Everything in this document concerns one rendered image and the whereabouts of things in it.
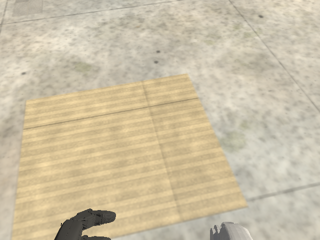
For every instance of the left robot hand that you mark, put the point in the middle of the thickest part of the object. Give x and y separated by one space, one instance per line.
72 228

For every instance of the right robot thigh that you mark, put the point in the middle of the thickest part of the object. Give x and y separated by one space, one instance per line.
229 231

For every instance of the right robot shin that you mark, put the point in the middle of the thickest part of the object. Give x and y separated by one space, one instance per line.
228 222

